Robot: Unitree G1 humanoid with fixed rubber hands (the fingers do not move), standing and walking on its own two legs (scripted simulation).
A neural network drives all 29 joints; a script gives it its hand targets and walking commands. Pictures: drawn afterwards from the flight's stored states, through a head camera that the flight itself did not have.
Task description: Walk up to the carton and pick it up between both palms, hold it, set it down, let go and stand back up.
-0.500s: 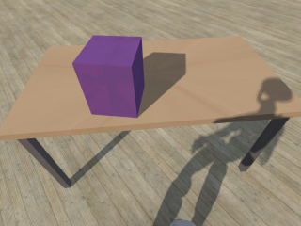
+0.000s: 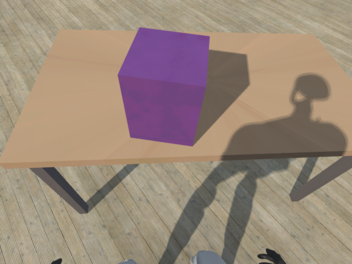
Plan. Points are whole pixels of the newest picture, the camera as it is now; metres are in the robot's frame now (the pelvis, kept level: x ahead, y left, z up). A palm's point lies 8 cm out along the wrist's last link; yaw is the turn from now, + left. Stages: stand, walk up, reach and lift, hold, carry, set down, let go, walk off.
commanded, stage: walk up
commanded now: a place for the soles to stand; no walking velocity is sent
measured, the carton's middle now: (167, 90) +0.59 +0.02 +0.02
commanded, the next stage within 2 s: none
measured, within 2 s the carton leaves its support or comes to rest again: neither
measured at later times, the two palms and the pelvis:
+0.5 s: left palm (62, 261) +0.16 +0.24 -0.08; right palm out of the picture +0.06 -0.26 -0.10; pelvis +0.00 +0.00 +0.01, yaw -5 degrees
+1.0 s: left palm out of the picture +0.10 +0.25 -0.09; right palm out of the picture +0.02 -0.26 -0.10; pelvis -0.02 +0.00 +0.01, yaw -5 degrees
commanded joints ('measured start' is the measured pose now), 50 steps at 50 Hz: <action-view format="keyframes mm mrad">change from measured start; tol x16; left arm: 1 19 45 16 -103 12 -43 -12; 50 -40 123 22 -67 3 -44 -70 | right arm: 1 53 -220 -57 -75 -6 -20 -27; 50 109 -208 -94 -120 -4 -37 -7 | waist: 1 -16 222 -237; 5 23 270 -255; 12 -14 -167 -255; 18 12 119 -235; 50 8 56 -112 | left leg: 1 375 293 -254 -192 861 218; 5 168 242 -136 -124 717 145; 9 107 -23 -55 -10 -80 11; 15 226 140 -114 -189 424 64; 22 171 128 -92 -215 341 55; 29 118 92 -96 -238 -100 56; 37 142 59 -73 -215 107 52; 50 38 115 -128 -303 -99 61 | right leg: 1 -74 -21 -18 -229 26 15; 5 212 -22 -65 -582 445 -34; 7 377 -173 168 -605 743 -106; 12 172 -153 72 -585 777 -158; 25 217 -61 26 -556 597 -77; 30 86 -72 93 -678 222 -105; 34 -23 -71 137 -727 178 -102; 37 71 -85 120 -675 447 -101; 50 90 -50 92 -624 301 -87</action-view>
